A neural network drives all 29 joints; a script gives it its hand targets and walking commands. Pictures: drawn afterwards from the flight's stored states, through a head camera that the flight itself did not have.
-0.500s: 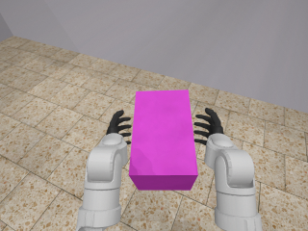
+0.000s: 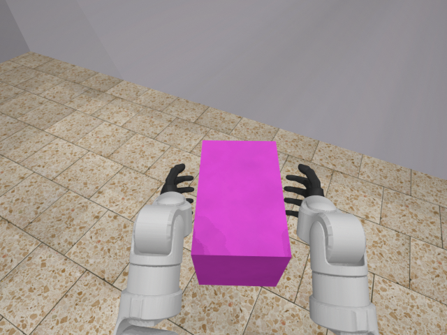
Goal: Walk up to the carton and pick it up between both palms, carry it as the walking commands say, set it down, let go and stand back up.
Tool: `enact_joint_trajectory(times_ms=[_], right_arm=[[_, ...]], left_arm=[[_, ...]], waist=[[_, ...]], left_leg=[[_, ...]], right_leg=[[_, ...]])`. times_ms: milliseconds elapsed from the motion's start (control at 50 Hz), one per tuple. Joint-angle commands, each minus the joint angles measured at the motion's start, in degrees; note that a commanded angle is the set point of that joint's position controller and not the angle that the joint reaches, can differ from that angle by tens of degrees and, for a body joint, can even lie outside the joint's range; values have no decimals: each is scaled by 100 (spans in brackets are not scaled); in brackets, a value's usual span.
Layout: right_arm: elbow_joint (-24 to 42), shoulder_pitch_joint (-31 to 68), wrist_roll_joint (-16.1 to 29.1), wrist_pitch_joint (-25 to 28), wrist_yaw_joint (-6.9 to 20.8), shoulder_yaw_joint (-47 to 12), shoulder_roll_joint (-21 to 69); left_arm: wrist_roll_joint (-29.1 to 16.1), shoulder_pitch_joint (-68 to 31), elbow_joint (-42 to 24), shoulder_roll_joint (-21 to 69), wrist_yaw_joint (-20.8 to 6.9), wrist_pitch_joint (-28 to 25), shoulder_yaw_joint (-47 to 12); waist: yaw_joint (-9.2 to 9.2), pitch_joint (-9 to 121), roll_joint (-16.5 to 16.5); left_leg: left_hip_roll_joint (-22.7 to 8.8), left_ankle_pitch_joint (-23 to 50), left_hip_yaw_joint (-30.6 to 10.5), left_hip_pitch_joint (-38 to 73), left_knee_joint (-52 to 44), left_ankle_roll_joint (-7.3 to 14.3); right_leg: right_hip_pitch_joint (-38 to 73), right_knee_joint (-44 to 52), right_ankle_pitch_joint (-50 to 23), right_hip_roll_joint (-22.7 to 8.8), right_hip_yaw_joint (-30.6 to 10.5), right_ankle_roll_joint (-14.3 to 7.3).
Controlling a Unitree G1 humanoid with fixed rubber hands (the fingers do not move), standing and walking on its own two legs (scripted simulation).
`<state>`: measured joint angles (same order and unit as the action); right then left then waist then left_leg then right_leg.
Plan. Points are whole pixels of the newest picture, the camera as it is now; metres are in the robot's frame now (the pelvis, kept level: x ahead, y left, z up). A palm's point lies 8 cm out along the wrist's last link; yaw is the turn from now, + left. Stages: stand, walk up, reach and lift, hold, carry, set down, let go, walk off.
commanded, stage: carry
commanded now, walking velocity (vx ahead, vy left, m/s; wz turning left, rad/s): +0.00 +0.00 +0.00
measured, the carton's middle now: (238, 211) +0.36 +0.00 +0.02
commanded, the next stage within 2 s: none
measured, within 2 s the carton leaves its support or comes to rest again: neither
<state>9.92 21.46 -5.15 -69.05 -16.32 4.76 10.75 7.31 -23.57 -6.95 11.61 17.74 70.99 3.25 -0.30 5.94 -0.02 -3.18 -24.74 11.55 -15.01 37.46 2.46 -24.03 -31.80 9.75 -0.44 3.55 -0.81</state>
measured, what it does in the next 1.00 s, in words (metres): stands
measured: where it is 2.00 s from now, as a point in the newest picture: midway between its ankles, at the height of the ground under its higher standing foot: outside the picture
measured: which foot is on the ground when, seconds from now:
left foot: down 0.00-1.00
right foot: down 0.00-1.00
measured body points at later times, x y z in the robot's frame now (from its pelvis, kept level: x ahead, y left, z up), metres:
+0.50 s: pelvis -0.04 +0.00 +0.00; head -0.08 +0.01 +0.45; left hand +0.26 +0.12 +0.11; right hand +0.27 -0.11 +0.12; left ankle -0.07 +0.06 -0.73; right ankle +0.05 -0.13 -0.73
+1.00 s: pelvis -0.04 +0.00 +0.00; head -0.05 +0.01 +0.45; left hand +0.27 +0.13 +0.11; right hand +0.28 -0.11 +0.12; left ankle -0.07 +0.06 -0.73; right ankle +0.05 -0.13 -0.73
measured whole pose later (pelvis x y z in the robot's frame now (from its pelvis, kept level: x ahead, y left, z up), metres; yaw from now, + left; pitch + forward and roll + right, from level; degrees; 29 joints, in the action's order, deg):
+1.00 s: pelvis -0.04 +0.00 +0.00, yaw +1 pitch +3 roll -1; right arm 7.7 23.2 -6.7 -68.7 -15.7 6.0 11.4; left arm 8.3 -23.7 -5.4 11.7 17.1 70.1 3.2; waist -0.2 6.4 -0.6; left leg -0.9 -20.8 11.1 -16.7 33.9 3.9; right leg -25.5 -28.8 6.5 -2.5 3.7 0.4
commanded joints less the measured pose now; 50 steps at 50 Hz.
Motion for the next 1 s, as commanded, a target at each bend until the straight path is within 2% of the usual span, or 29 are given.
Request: enact_joint_trajectory(times_ms=[0,20,40,60,80,100,120,140,180,260,340,500,720,980], right_arm=[[334,1316,1564,78,1165,-2469,5796],[398,1379,1614,106,1194,-2522,5874],[474,1501,1670,136,1229,-2580,5962],[512,1590,1687,160,1238,-2607,6023],[477,1570,1675,161,1229,-2613,6026],[501,1583,1686,147,1219,-2637,5962],[502,1469,1676,146,1212,-2625,5934],[443,1353,1639,138,1209,-2607,5918],[368,1302,1604,104,1229,-2559,5898],[82,1243,1471,40,1237,-2399,5811],[-1,1429,1419,-2,1236,-2308,5799],[-187,1544,1392,-53,1231,-2194,5851],[-104,1635,1463,37,1262,-2312,5978],[28,1483,1469,81,1284,-2375,5897]], left_arm=[[-1624,-1288,-404,5859,-1228,-316,-2164],[-1624,-1300,-478,5898,-1233,-339,-2208],[-1626,-1315,-547,5959,-1243,-357,-2246],[-1637,-1366,-581,6010,-1246,-377,-2265],[-1648,-1380,-581,6012,-1237,-391,-2272],[-1637,-1263,-516,5981,-1216,-406,-2253],[-1683,-1172,-546,5959,-1224,-396,-2325],[-1686,-1165,-558,5926,-1236,-383,-2364],[-1693,-1287,-601,5918,-1244,-362,-2384],[-1671,-1435,-515,5832,-1275,-286,-2374],[-1675,-1565,-374,5859,-1302,-230,-2316],[-1663,-1693,-209,5916,-1300,-197,-2214],[-1636,-1655,-218,6027,-1311,-302,-2210],[-1654,-1534,-346,5970,-1316,-342,-2325]], waist=[[85,2014,-415],[95,1786,-467],[72,1612,-427],[61,1555,-347],[62,1644,-262],[43,1815,-279],[36,1889,-130],[33,1870,-41],[33,1757,49],[44,1302,105],[33,982,69],[31,1022,45],[23,1415,-34],[23,1495,44]], left_leg=[[-238,1267,-347,-28,39,-420],[-157,405,-388,82,-374,-359],[-170,328,-442,215,-642,-297],[-261,573,-487,379,-739,-272],[-392,1194,-563,532,-789,-275],[-512,2209,-628,744,-752,-286],[-609,2595,-674,741,-623,-185],[-638,2569,-696,580,-680,-98],[-617,2357,-603,518,-728,-69],[-559,761,-681,45,-1106,-87],[-645,181,-825,-191,-1394,-74],[-606,298,-798,-270,-1422,-119],[-512,1195,-700,49,-1081,-86],[-560,1779,-680,227,-969,-89]], right_leg=[[1851,-50,-4698,-1188,-932,-680],[1424,254,-3614,-1198,-1042,-625],[1075,450,-2469,-1119,-1034,-546],[911,447,-2034,-1019,-905,-458],[954,220,-2240,-925,-718,-397],[970,-71,-2612,-820,-552,-365],[885,-46,-2409,-698,-395,-275],[948,8,-2045,-683,-335,-228],[877,55,-1740,-664,-344,-272],[734,376,-978,-712,-482,-276],[522,570,-242,-640,-462,-195],[613,632,-308,-655,-427,-127],[720,485,-1037,-708,-426,-191],[670,361,-1281,-674,-381,-219]])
